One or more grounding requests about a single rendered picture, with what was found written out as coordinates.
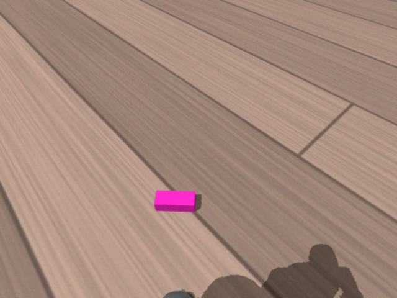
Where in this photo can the carton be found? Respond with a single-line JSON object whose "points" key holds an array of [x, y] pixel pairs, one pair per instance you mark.
{"points": [[175, 201]]}

